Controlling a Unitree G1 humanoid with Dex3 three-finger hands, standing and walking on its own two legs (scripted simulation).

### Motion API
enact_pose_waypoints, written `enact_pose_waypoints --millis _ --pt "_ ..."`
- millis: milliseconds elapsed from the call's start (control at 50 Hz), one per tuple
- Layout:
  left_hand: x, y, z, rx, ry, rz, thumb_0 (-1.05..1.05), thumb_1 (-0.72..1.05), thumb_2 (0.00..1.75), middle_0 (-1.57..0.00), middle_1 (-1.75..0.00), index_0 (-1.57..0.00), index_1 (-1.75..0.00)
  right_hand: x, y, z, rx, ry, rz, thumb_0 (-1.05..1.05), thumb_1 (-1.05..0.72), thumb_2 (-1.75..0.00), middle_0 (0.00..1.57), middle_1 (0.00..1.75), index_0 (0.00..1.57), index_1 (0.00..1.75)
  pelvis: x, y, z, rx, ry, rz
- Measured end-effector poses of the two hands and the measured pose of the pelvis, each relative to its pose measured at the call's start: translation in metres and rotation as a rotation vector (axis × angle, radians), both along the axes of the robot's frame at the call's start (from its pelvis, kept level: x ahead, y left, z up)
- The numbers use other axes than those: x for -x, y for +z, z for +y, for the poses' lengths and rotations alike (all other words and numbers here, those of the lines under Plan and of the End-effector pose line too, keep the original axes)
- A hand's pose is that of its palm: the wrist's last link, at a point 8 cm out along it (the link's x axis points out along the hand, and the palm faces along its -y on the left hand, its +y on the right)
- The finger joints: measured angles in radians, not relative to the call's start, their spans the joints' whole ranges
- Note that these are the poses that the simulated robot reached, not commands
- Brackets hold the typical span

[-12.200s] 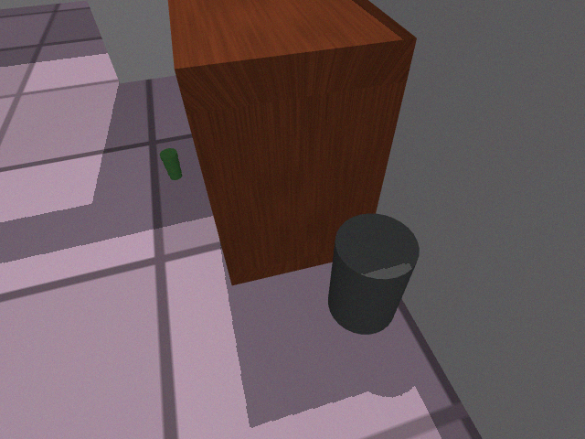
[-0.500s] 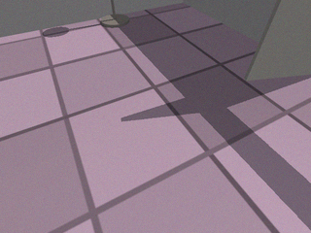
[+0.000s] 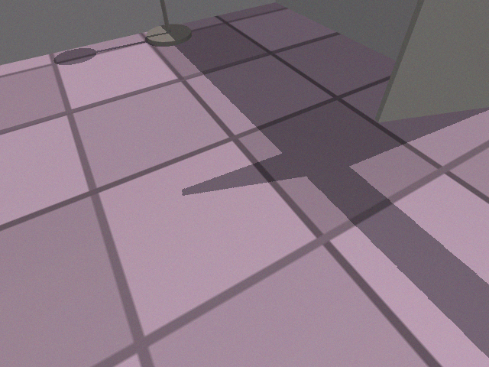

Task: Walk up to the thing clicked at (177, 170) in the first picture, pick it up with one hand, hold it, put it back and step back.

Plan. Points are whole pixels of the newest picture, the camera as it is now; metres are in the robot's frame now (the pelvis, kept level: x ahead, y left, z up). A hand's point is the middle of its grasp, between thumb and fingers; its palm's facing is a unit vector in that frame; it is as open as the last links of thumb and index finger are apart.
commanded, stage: walk up
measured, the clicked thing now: out of the picture +0.22 -1.31 -0.70
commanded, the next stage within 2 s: none
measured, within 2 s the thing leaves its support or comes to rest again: neither
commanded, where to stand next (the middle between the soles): +0.80 +0.06 m, yaw +2 degrees
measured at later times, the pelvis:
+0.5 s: pelvis +0.19 -0.03 -0.02, yaw +5 degrees
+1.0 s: pelvis +0.42 -0.04 -0.03, yaw +3 degrees
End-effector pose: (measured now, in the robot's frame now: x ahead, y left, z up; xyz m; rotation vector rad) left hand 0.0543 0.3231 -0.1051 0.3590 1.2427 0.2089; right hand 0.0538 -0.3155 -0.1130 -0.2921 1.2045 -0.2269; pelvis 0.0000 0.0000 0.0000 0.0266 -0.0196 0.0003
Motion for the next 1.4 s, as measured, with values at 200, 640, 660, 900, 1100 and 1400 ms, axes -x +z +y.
enact_pose_waypoints --millis 200,640,660,900,1100,1400 --pt "-0.005 0.023 -0.022 -0.09 0.084 -0.029 0.01 0.9 0.9 -0.2 -0.3 -0.2 -0.3 -0.053 -0.011 -0.053 0.002 0.012 0.051 0.01 -0.9 -0.9 0.2 0.3 0.2 0.3 -0.055 -0.002 -0.038 0.012 0.007 -0.027" --pt "-0.202 -0.028 -0.027 0.058 0.104 0.022 0.01 0.9 0.9 -0.2 -0.3 -0.2 -0.3 -0.343 0.01 0.02 -0.006 0.177 -0.171 0.0 -0.9 -0.9 0.21 0.3 0.21 0.3 -0.259 -0.013 -0.007 0.031 0.074 -0.019" --pt "-0.219 -0.024 -0.026 0.061 0.09 0.001 0.01 0.9 0.9 -0.2 -0.3 -0.2 -0.3 -0.348 0.014 0.02 -0.003 0.165 -0.175 0.0 -0.9 -0.9 0.21 0.3 0.21 0.3 -0.269 -0.01 -0.006 0.029 0.068 -0.02" --pt "-0.391 0.007 -0.023 -0.017 -0.044 -0.151 0.01 0.9 0.9 -0.2 -0.3 -0.2 -0.3 -0.388 -0.001 -0.022 0.007 0.088 -0.1 0.0 -0.9 -0.9 0.21 0.3 0.21 0.3 -0.376 -0.013 -0.023 -0.013 0.033 -0.04" --pt "-0.441 0.022 -0.046 -0.062 0.024 -0.184 0.01 0.9 0.9 -0.2 -0.3 -0.2 -0.3 -0.467 -0.025 -0.036 -0.045 0.119 -0.02 0.01 -0.9 -0.9 0.2 0.3 0.2 0.3 -0.453 -0.013 -0.042 0.001 0.05 -0.047" --pt "-0.52 0.014 0.006 -0.039 -0.076 0.046 0.01 0.9 0.9 -0.21 -0.3 -0.21 -0.3 -0.6 0.013 0.002 -0.016 0.03 -0.187 0.01 -0.9 -0.9 0.2 0.3 0.2 0.3 -0.56 -0.005 0.02 0.065 -0.152 0.013"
